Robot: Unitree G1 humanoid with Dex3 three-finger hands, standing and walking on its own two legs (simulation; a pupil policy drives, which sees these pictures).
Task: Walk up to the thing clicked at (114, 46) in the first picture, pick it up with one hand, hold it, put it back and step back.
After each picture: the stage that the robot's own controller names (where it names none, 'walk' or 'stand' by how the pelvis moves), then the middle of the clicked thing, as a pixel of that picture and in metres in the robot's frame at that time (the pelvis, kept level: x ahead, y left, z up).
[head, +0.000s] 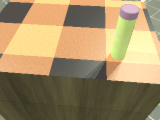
stand; (123, 34) +0.59 -0.16 +0.05
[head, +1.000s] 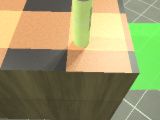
sink last; (82, 18) +0.57 +0.03 +0.08
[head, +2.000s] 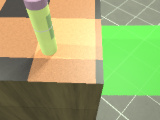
rise first; (43, 27) +0.52 +0.19 +0.08
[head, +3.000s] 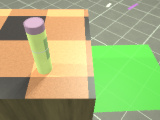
stand; (40, 48) +0.52 +0.19 +0.05
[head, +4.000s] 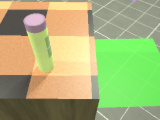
stand; (41, 46) +0.50 +0.18 +0.05
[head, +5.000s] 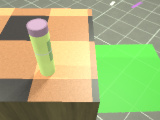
stand; (43, 50) +0.50 +0.18 +0.04
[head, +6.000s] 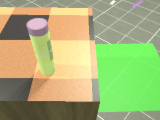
stand; (43, 50) +0.50 +0.18 +0.04
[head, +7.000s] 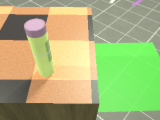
rise first; (41, 51) +0.49 +0.18 +0.04
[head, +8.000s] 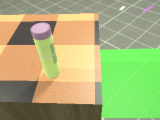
rise first; (47, 53) +0.50 +0.19 +0.05
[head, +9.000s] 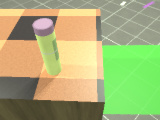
go down; (49, 49) +0.50 +0.18 +0.05
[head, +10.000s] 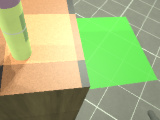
go down; (14, 28) +0.50 +0.18 +0.10
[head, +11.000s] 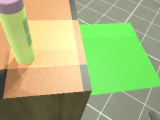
approach; (18, 32) +0.49 +0.18 +0.10
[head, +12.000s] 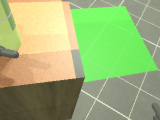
close in; out of the picture +0.51 +0.20 +0.13
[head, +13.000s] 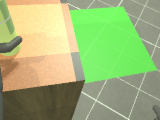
lift; out of the picture +0.50 +0.20 +0.13
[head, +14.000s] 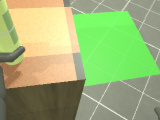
lift; (1, 29) +0.48 +0.20 +0.13
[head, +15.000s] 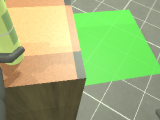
lift; (0, 29) +0.47 +0.20 +0.13
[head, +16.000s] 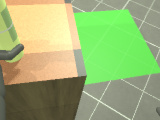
lift; out of the picture +0.48 +0.20 +0.13
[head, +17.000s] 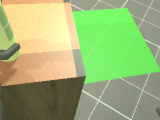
lift; out of the picture +0.48 +0.21 +0.13
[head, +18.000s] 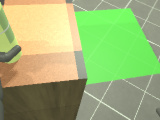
lift; out of the picture +0.47 +0.21 +0.13
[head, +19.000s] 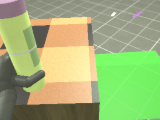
lift; (22, 49) +0.33 +0.17 +0.24
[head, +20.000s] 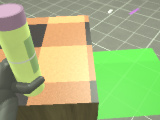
hold; (22, 57) +0.32 +0.17 +0.22
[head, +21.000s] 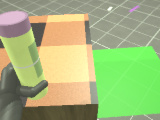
crouch; (26, 61) +0.33 +0.16 +0.19
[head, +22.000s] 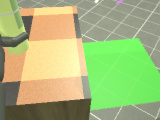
crouch; (6, 12) +0.46 +0.20 +0.25
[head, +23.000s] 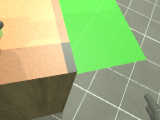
lower; out of the picture +0.54 +0.21 +0.14
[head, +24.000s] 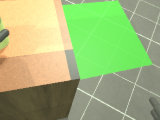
lower; out of the picture +0.52 +0.21 +0.14
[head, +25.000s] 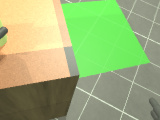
lower; out of the picture +0.53 +0.21 +0.14
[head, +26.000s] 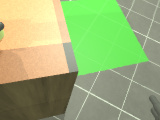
lower; out of the picture +0.54 +0.21 +0.14
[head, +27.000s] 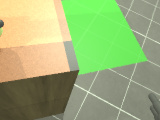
loosen; out of the picture +0.54 +0.21 +0.15
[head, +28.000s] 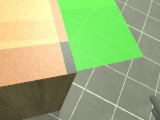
rise; out of the picture +0.52 +0.22 +0.14
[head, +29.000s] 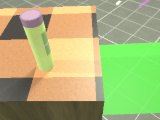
sink last; (39, 44) +0.50 +0.20 +0.10
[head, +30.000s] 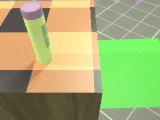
stand; (39, 36) +0.53 +0.20 +0.10
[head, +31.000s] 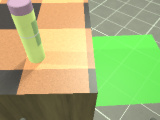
stand; (29, 33) +0.51 +0.21 +0.11
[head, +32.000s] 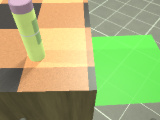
stand; (30, 32) +0.53 +0.21 +0.11
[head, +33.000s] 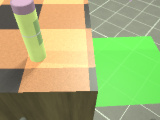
stand; (31, 33) +0.52 +0.21 +0.11
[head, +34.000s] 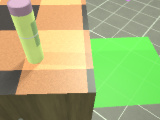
stand; (28, 34) +0.52 +0.21 +0.11
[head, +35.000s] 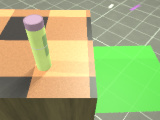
stand; (39, 45) +0.54 +0.20 +0.05
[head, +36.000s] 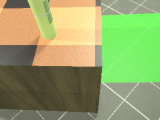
walk; (42, 12) +0.62 +0.19 +0.06
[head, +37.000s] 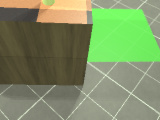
walk; out of the picture +0.89 +0.20 +0.06
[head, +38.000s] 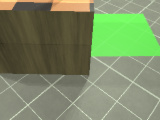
stand; out of the picture +1.14 +0.20 +0.06
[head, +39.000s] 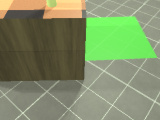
stand; out of the picture +1.11 +0.22 +0.04
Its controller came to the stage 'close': yes
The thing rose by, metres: 0.21
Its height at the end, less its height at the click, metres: +0.00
